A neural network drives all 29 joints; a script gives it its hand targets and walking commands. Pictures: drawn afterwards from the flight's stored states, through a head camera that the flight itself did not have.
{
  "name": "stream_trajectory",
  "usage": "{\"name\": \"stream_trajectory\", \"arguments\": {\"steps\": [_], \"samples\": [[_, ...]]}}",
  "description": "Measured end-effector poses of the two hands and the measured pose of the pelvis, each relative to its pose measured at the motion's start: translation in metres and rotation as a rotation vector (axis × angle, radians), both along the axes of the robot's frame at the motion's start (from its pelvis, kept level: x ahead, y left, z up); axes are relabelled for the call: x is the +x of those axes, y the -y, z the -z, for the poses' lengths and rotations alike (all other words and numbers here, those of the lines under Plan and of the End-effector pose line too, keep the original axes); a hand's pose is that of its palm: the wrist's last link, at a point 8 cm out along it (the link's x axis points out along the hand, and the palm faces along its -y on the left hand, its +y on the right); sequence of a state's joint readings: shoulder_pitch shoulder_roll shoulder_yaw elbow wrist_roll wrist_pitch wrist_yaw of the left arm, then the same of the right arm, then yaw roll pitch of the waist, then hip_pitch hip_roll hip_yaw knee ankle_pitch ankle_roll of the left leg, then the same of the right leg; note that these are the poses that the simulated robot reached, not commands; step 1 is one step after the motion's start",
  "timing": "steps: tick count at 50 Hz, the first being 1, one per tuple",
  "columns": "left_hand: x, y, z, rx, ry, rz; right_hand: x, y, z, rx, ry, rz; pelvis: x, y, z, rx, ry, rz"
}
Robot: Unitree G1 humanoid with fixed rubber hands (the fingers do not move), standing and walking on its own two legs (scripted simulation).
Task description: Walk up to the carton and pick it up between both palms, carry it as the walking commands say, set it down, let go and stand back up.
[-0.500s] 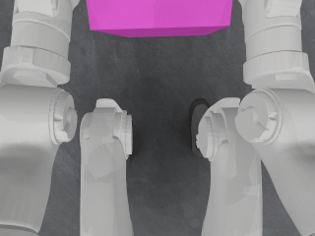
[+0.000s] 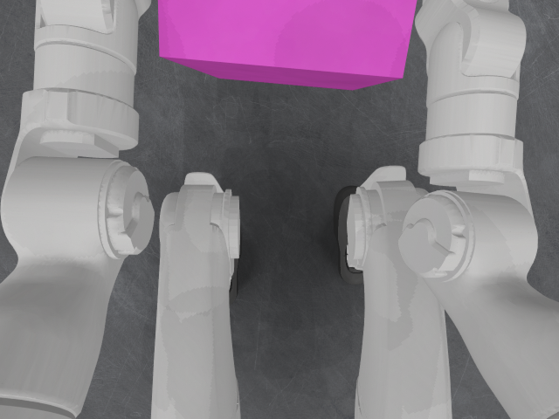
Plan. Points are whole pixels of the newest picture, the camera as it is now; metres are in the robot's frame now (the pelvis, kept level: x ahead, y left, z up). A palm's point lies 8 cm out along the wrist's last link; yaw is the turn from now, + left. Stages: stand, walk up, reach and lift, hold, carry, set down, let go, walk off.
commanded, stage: reach and lift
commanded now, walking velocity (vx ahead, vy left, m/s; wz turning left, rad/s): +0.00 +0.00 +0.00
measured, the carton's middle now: out of the picture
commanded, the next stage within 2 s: none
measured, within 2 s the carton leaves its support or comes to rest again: neither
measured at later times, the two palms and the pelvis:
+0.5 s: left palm out of the picture +0.56 +0.15 +0.01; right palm out of the picture +0.53 -0.15 +0.01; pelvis -0.01 +0.00 +0.05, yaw +0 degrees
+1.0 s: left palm out of the picture +0.53 +0.15 +0.08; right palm out of the picture +0.52 -0.15 +0.08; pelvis -0.01 +0.00 +0.11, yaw +1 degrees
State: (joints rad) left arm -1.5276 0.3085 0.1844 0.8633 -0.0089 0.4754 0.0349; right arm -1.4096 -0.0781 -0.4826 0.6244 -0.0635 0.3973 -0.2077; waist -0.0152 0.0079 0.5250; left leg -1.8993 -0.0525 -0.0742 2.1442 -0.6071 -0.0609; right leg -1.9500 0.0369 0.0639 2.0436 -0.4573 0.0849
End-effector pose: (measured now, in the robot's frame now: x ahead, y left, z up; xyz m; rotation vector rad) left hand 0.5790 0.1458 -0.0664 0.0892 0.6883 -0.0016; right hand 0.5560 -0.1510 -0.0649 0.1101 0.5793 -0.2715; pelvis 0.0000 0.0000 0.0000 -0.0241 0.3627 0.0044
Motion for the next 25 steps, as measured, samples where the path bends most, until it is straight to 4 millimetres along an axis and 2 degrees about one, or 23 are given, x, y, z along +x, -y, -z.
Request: {"name": "stream_trajectory", "arguments": {"steps": [18, 25], "samples": [[-0.018, -0.001, -0.053, 0.004, -0.004, -0.011, -0.017, -0.001, -0.049, 0.008, -0.008, -0.006, -0.006, 0.002, -0.04, 0.005, 0.048, -0.006], [-0.023, -0.002, -0.081, -0.003, 0.02, -0.015, -0.022, -0.002, -0.078, 0.007, 0.016, -0.007, -0.011, 0.001, -0.053, 0.004, 0.076, -0.007]]}}
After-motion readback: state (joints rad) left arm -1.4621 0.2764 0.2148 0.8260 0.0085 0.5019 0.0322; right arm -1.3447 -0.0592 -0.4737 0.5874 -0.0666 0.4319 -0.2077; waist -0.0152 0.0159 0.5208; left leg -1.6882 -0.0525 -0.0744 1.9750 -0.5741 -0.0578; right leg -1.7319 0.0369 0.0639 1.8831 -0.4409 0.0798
